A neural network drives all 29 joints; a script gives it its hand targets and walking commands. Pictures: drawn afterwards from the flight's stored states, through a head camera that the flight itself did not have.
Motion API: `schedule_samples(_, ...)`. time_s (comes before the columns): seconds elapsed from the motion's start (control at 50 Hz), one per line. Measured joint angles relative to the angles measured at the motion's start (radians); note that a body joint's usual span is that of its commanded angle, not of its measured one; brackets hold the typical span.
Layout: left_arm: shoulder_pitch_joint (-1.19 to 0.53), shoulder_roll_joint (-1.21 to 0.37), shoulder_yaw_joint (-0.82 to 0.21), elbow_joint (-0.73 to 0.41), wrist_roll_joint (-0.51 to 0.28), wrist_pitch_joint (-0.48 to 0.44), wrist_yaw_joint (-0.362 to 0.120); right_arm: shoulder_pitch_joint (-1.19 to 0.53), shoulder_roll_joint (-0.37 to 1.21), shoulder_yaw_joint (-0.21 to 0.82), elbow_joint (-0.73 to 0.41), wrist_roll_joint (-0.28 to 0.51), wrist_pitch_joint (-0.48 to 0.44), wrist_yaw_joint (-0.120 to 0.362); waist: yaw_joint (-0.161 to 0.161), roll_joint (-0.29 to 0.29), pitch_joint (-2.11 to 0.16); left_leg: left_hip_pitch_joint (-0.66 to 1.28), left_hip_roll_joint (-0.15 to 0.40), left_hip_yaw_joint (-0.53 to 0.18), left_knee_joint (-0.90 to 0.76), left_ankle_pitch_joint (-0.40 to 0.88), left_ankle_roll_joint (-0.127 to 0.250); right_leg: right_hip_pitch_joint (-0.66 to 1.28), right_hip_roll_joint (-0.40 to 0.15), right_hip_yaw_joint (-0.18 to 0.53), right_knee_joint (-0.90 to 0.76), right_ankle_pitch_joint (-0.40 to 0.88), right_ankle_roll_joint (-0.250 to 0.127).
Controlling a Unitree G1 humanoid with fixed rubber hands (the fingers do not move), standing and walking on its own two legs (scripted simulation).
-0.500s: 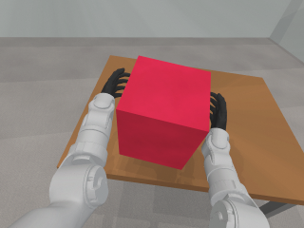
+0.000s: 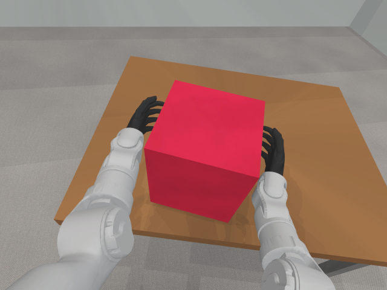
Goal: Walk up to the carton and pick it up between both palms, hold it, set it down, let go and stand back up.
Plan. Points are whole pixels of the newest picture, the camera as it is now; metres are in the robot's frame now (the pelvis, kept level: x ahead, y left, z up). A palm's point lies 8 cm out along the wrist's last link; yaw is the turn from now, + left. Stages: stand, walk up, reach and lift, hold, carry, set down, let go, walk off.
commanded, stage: set down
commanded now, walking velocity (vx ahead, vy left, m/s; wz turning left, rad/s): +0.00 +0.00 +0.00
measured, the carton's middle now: (203, 155) +0.42 -0.07 +0.00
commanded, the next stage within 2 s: none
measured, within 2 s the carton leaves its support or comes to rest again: rests again in 0.76 s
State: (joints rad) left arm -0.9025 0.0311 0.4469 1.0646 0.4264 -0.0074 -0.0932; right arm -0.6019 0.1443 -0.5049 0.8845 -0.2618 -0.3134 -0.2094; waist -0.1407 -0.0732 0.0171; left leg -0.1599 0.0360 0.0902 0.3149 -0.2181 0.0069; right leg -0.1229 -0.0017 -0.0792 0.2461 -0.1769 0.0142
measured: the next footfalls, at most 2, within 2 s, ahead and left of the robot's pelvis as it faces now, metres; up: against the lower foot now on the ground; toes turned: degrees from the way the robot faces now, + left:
none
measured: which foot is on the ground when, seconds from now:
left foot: down 0.00-1.00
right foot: down 0.00-1.00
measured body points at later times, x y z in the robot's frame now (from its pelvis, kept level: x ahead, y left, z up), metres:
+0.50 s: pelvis +0.00 +0.02 +0.01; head +0.08 +0.07 +0.45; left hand +0.47 +0.10 +0.06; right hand +0.36 -0.18 +0.03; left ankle -0.04 +0.11 -0.74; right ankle -0.04 -0.10 -0.74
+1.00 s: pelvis -0.04 +0.01 +0.00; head +0.04 +0.05 +0.44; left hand +0.44 +0.09 +0.05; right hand +0.33 -0.19 +0.03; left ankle -0.04 +0.11 -0.75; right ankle -0.05 -0.11 -0.75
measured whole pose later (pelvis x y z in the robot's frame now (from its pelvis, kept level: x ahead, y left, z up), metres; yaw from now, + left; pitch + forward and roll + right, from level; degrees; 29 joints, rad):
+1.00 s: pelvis -0.04 +0.01 +0.00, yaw -2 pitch +12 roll -2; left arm -0.97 0.07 0.48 1.20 0.48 -0.14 -0.07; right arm -0.67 0.18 -0.70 1.03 -0.41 -0.47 -0.21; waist -0.13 -0.08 -0.06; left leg -0.41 0.04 0.06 0.37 -0.17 0.01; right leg -0.35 0.00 -0.12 0.24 -0.11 -0.01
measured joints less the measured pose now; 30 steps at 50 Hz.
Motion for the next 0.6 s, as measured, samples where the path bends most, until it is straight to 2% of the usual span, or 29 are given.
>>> schedule_samples(0.06,0.033,-0.002,-0.02,-0.019,-0.008,-0.004,-0.009,0.039,0.005,0.03,-0.003,0.003,-0.015,-0.021,-0.005,0.013,-0.01,-0.026,0.002,-0.022,-0.016,0.01,-0.001,-0.03,0.004,-0.007,0.007,0.015,0.012)
schedule_samples(0.14,0.064,-0.001,-0.081,-0.043,-0.05,-0.032,0.002,0.066,0.008,0.031,0.004,0.007,-0.077,-0.033,-0.03,0.045,-0.037,-0.088,0.012,-0.057,-0.031,0.045,-0.002,-0.098,0.015,-0.025,0.027,0.077,0.028)
schedule_samples(0.2,0.069,0.006,-0.123,-0.041,-0.061,-0.038,0.013,0.065,0.002,0.023,0.058,0.012,-0.126,-0.042,-0.034,0.052,-0.068,-0.109,0.021,-0.06,-0.033,0.06,-0.014,-0.116,0.023,-0.037,0.02,0.119,0.021)
schedule_samples(0.24,0.055,0.007,-0.123,-0.013,-0.054,-0.034,0.017,0.062,0.0,0.011,0.093,0.021,-0.141,-0.043,-0.021,0.04,-0.093,-0.106,0.022,-0.046,-0.028,0.046,-0.014,-0.099,0.026,-0.033,-0.015,0.118,0.007)
schedule_samples(0.3,0.02,0.015,-0.102,0.028,-0.023,-0.038,0.013,0.044,0.006,-0.014,0.117,0.021,-0.146,-0.043,-0.014,-0.006,-0.11,-0.086,-0.001,-0.021,-0.014,-0.003,0.015,-0.062,0.004,-0.015,-0.045,0.05,0.01)
schedule_samples(0.34,0.007,0.018,-0.092,0.024,-0.002,-0.035,0.01,0.02,0.001,-0.024,0.142,0.021,-0.158,-0.043,-0.014,-0.037,-0.09,-0.071,-0.019,-0.008,-0.001,-0.006,0.02,-0.043,-0.014,-0.006,-0.043,0.051,0.016)
schedule_samples(0.38,0.002,0.01,-0.087,-0.001,0.005,-0.017,0.012,-0.005,-0.017,-0.023,0.183,0.027,-0.178,-0.044,-0.011,-0.042,-0.056,-0.068,-0.018,-0.007,0.018,-0.013,0.017,-0.038,-0.015,-0.008,-0.028,0.048,0.015)
schedule_samples(0.4,0.001,0.004,-0.089,-0.013,0.007,-0.003,0.018,-0.017,-0.027,-0.03,0.214,0.028,-0.19,-0.042,-0.01,-0.035,-0.04,-0.078,-0.012,-0.012,0.029,-0.009,0.01,-0.041,-0.009,-0.014,-0.028,0.045,0.006)
schedule_samples(0.44,-0.004,-0.006,-0.097,-0.04,-0.003,0.02,0.034,-0.04,-0.043,-0.045,0.262,0.032,-0.221,-0.018,-0.004,-0.017,-0.018,-0.109,0.002,-0.018,0.04,0.018,-0.013,-0.058,0.005,-0.031,-0.05,0.092,-0.042)
schedule_samples(0.48,-0.007,0.001,-0.122,-0.054,-0.02,0.016,0.035,-0.057,-0.046,-0.063,0.273,0.037,-0.247,-0.005,0.008,0.001,-0.027,-0.154,0.011,-0.014,0.046,0.051,-0.041,-0.095,0.013,-0.046,-0.073,0.143,-0.086)
schedule_samples(0.5,-0.007,0.006,-0.133,-0.049,-0.024,0.007,0.038,-0.06,-0.045,-0.073,0.277,0.032,-0.253,-0.003,0.013,0.01,-0.045,-0.18,0.013,-0.012,0.048,0.067,-0.049,-0.116,0.014,-0.05,-0.085,0.16,-0.095)
schedule_samples(0.54,-0.007,0.015,-0.137,-0.023,-0.019,-0.018,0.041,-0.058,-0.038,-0.089,0.274,0.007,-0.257,-0.005,0.014,0.024,-0.087,-0.217,0.008,-0.013,0.046,0.084,-0.051,-0.145,0.01,-0.051,-0.11,0.176,-0.083)
schedule_samples(0.6,-0.022,0.024,-0.094,0.037,0.014,-0.06,0.03,-0.042,-0.015,-0.107,0.243,-0.043,-0.247,-0.022,-0.007,0.037,-0.128,-0.202,-0.01,-0.02,0.008,0.036,-0.007,-0.149,-0.004,-0.042,-0.107,0.112,-0.008)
